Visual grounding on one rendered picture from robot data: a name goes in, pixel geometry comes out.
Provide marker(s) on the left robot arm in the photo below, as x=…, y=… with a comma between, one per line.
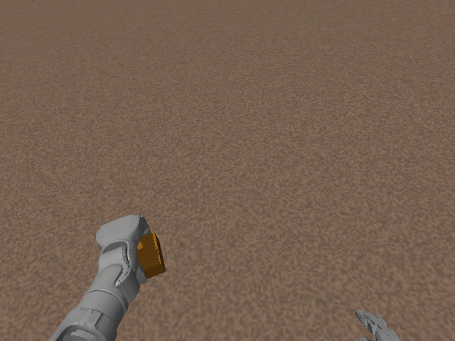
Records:
x=99, y=313

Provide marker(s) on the left robot hand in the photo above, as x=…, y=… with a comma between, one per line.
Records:
x=131, y=227

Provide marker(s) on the small box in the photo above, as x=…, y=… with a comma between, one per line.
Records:
x=150, y=255

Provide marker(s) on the right robot hand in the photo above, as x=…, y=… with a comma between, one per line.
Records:
x=376, y=326

